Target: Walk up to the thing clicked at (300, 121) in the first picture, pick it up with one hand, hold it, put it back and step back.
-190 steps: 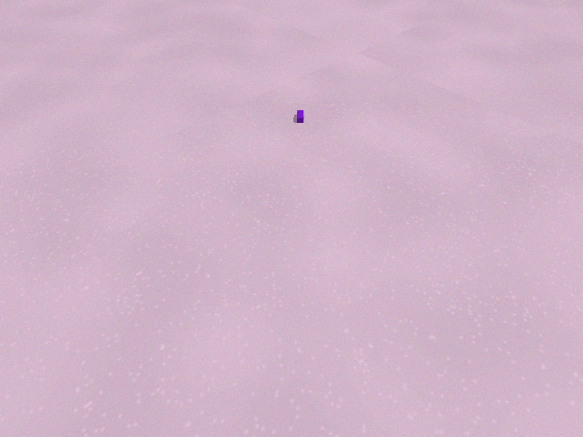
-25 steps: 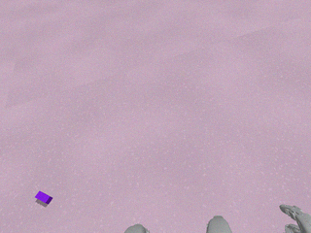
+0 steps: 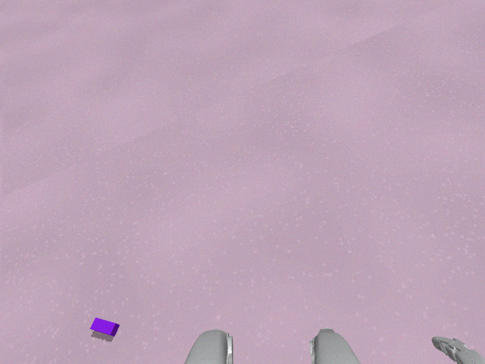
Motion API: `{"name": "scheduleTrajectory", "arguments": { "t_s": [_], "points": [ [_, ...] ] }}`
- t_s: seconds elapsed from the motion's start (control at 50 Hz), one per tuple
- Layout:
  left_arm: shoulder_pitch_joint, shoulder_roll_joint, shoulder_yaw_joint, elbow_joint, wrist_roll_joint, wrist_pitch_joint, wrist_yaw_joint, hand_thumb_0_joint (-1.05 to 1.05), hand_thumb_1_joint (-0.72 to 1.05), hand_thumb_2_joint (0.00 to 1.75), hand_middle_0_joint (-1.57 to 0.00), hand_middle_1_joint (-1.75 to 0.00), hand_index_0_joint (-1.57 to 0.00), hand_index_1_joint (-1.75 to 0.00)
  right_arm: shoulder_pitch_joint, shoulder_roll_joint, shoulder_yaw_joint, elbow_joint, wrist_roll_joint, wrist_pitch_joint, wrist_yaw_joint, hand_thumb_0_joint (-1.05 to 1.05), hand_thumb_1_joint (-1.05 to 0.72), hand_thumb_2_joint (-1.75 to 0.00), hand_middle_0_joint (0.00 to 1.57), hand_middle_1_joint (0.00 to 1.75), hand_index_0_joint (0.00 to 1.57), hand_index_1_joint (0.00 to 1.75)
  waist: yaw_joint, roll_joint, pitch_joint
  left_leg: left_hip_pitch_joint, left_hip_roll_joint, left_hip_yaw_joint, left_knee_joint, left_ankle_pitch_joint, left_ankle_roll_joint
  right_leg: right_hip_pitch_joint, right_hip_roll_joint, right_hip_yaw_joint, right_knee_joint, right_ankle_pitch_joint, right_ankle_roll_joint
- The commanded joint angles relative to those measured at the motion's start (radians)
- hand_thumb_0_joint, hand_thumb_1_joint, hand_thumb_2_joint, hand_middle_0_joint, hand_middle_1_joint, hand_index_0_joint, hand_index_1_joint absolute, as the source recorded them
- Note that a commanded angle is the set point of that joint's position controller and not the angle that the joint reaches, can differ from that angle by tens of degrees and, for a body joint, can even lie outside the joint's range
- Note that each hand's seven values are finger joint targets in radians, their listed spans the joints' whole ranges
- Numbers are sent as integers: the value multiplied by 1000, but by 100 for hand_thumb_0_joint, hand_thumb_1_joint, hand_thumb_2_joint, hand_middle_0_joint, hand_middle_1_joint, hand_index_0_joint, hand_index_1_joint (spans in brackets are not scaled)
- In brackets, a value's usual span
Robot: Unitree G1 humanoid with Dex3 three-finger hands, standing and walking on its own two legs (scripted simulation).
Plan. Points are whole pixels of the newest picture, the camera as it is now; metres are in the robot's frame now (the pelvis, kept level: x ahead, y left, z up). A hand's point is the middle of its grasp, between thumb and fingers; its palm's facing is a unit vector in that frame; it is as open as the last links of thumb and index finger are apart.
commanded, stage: walk up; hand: left
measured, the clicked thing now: (105, 326) +0.36 +0.65 -0.71
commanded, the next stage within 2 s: none
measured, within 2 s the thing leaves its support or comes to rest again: neither
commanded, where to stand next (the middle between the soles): -0.08 +0.50 m, yaw -17 degrees
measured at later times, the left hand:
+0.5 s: hand out of the picture +0.02 +0.51 -0.11, palm faces -0.15 -0.82 -0.55, open 7.4 cm
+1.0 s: hand out of the picture -0.06 +0.77 -0.12, palm faces -0.18 -0.81 -0.55, open 7.4 cm
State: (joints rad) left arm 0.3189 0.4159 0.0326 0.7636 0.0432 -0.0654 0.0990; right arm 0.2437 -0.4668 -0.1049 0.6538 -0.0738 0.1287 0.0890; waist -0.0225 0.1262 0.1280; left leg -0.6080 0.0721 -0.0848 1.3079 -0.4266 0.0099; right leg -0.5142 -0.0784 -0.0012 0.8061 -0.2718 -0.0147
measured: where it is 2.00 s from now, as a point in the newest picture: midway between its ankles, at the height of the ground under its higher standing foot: outside the picture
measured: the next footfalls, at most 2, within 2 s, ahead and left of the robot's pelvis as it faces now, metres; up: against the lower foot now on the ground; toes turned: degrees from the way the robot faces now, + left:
left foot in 0.10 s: +0.03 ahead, +0.25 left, +0.00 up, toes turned -1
right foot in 0.40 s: +0.01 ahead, +0.11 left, +0.00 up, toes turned -10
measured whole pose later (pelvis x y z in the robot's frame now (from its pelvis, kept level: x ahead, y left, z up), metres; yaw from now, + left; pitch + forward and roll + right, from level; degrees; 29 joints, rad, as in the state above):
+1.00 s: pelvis -0.18 +0.47 +0.00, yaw -12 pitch -2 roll -1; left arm 0.28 0.43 0.07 0.87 -0.01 -0.03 0.09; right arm 0.23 -0.40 -0.07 0.69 -0.06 0.11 0.05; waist -0.03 0.07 0.17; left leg -0.47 0.01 0.06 0.87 -0.37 0.06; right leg -0.49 0.06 -0.08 1.05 -0.51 -0.03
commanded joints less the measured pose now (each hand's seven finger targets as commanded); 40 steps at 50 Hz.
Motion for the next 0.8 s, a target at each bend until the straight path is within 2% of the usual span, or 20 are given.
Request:
{"name": "scheduleTrajectory", "arguments": {
  "t_s": [0.0, 0.04, 0.08, 0.1, 0.12, 0.16, 0.24, 0.3, 0.34, 0.36, 0.38, 0.4, 0.42, 0.52, 0.64, 0.68, 0.72, 0.74, 0.76, 0.78],
  "points": [
    [20, 410, 157, -44, 11, -10, 16, 0, 90, 90, -20, -30, -20, -30, 14, -177, -72, -78, 8, -28, -1, 0, -90, -90, 20, 30, 20, 30, 19, -330, -115, 68, 5, 79, -228, -99, 4, -4, -146, 240, -313, -288, -188],
    [17, 418, 157, -42, 5, -5, 15, 0, 90, 90, -20, -30, -20, -30, 49, -187, -78, -62, 12, -35, -5, 0, -90, -90, 20, 30, 20, 30, 9, -319, -152, 165, -11, 117, -366, -132, 23, -21, -163, 249, -278, -204, -180],
    [-25, 340, 130, -35, -1, 10, 20, 0, 90, 90, -20, -30, -20, -30, 227, -200, -95, 5, -5, -48, -13, 0, -90, -90, 20, 30, 20, 30, -97, -124, -196, 398, -49, 98, -613, -67, 51, -187, -30, 97, 15, -212, -90],
    [-22, 235, 99, -37, -11, 15, 29, 0, 90, 90, -20, -30, -20, -30, 252, -281, -111, -11, -23, -55, -23, 0, -90, -90, 20, 30, 20, 30, -126, 181, -116, 359, 128, -229, -843, -175, 103, -371, 159, -28, 330, -344, -39],
    [-110, 253, 99, -56, -24, 8, 53, 0, 90, 90, -20, -30, -20, -30, 113, -380, -117, -40, 3, -62, -36, 0, -90, -90, 20, 30, 20, 30, -117, 283, -64, 213, 269, -507, -960, -45, 222, -394, 188, 52, 453, -377, -34],
    [-128, 282, 100, 3, -38, 2, 46, 0, 90, 90, -20, -30, -20, -30, -13, -269, -89, -69, -1, -72, -55, 0, -90, -90, 20, 30, 20, 30, -74, 5, 33, 91, 229, -383, -884, 47, 208, -326, 123, 96, 531, -261, -38],
    [60, 266, 99, 92, -59, 11, 13, 0, 90, 90, -20, -30, -20, -30, -92, -211, -66, -92, 0, -75, -57, 0, -90, -90, 20, 30, 20, 30, -13, 107, -66, 182, 135, -169, -784, 220, 202, -115, 101, -36, 441, -199, -23],
    [75, 223, 86, 58, -65, 5, 12, 0, 90, 90, -20, -30, -20, -30, -34, -184, -52, -92, -10, -65, -56, 0, -90, -90, 20, 30, 20, 30, -6, 101, -101, 237, 160, -146, -713, 488, 215, 28, 60, -45, 139, -202, -34],
    [211, 217, 89, 84, -55, -4, 23, 0, 90, 90, -20, -30, -20, -30, -69, -155, -36, -110, 3, -48, -52, 0, -90, -90, 20, 30, 20, 30, 73, 3, -166, 186, 89, -39, -521, 517, 136, 298, 40, -14, -265, 48, -56],
    [212, 288, 111, 67, -33, -10, 32, 0, 90, 90, -20, -30, -20, -30, 5, -104, -21, -103, 17, -45, -49, 0, -90, -90, 20, 30, 20, 30, 72, -137, -184, 25, 14, 0, -366, 344, 62, 480, -36, 160, -300, 126, -66],
    [171, 352, 127, 12, -17, -11, 37, 0, 90, 90, -20, -30, -20, -30, 91, -77, -12, -102, 13, -45, -48, 0, -90, -90, 20, 30, 20, 30, 27, -295, -225, -197, -33, 19, -192, -191, -17, 619, -324, 544, -287, 260, -166],
    [121, 371, 129, -11, -24, -5, 45, 0, 90, 90, -20, -30, -20, -30, 76, -155, -39, -101, -1, -33, -69, 0, -90, -90, 20, 30, 20, 30, 27, -154, -216, -190, -30, -84, -34, -228, -7, 477, -449, 651, -305, 385, -310],
    [94, 375, 128, -26, -36, -8, 51, 0, 90, 90, -20, -30, -20, -30, 21, -184, -53, -108, -1, -26, -74, 0, -90, -90, 20, 30, 20, 30, 38, -94, -192, -147, -17, -125, 76, -190, -4, 341, -450, 650, -357, 272, -348],
    [31, 326, 123, -43, -24, -10, 34, 0, 90, 90, -20, -30, -20, -30, 42, -183, -75, -70, 11, -25, -42, 0, -90, -90, 20, 30, 20, 30, 7, -191, -132, -27, -62, -84, 156, 3, -26, 125, -210, 286, -275, 98, -221],
    [32, 400, 151, -34, 10, 7, 21, 0, 90, 90, -20, -30, -20, -30, -22, -160, -75, -77, 15, -17, -21, 0, -90, -90, 20, 30, 20, 30, 52, -344, -117, 96, -1, 72, -291, -133, -9, 68, -166, 253, -268, -149, -195],
    [-9, 403, 146, -31, -4, 15, 15, 0, 90, 90, -20, -30, -20, -30, 59, -166, -84, -31, 16, -23, -19, 0, -90, -90, 20, 30, 20, 30, 4, -340, -145, 273, -44, 139, -457, -98, 12, -41, -147, 221, -247, -136, -152],
    [-12, 284, 114, -17, -11, 32, 23, 0, 90, 90, -20, -30, -20, -30, 211, -214, -106, 18, -7, -38, -23, 0, -90, -90, 20, 30, 20, 30, -88, -44, -154, 413, 3, -39, -724, -156, 68, -235, 39, 62, 144, -232, -63],
    [-79, 221, 97, -43, -25, 28, 42, 0, 90, 90, -20, -30, -20, -30, 132, -344, -118, -23, 4, -42, -32, 0, -90, -90, 20, 30, 20, 30, -103, 264, -94, 230, 246, -441, -902, -110, 205, -342, 195, -35, 412, -388, -12],
    [-165, 275, 103, -46, -16, 19, 57, 0, 90, 90, -20, -30, -20, -30, 7, -388, -116, -33, 18, -47, -43, 0, -90, -90, 20, 30, 20, 30, -101, 237, -19, 48, 325, -597, -997, -122, 329, -274, 146, 57, 537, -376, -29],
    [-157, 280, 103, -15, -36, 19, 49, 0, 90, 90, -20, -30, -20, -30, -61, -278, -95, -64, 6, -56, -53, 0, -90, -90, 20, 30, 20, 30, -69, 50, 41, 4, 245, -416, -924, -36, 269, -257, 126, 102, 574, -291, -32]
  ]
}}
